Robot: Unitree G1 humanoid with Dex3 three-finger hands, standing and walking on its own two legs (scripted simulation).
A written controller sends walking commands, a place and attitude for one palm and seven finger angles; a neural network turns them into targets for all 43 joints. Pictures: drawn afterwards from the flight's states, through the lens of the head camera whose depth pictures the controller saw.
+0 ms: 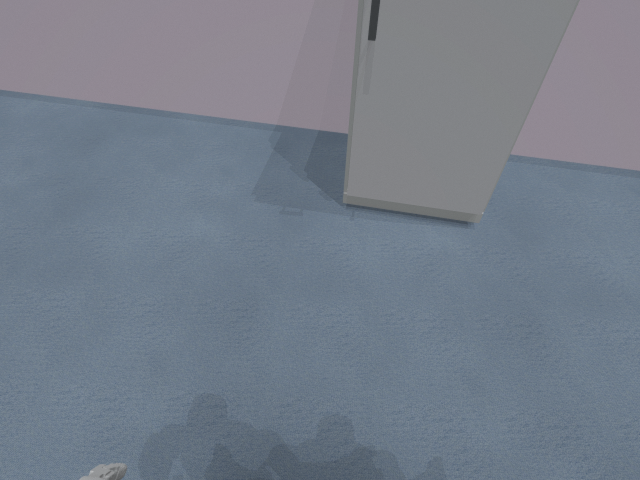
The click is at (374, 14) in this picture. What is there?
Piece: fridge door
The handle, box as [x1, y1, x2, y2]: [368, 0, 379, 40]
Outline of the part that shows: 379,0 372,0 368,33 368,39 374,40 375,38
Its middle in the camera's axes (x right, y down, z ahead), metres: +0.16 -0.74 +1.11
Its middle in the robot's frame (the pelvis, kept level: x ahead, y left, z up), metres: +1.35 -0.09 +0.16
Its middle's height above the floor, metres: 0.93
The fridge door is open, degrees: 0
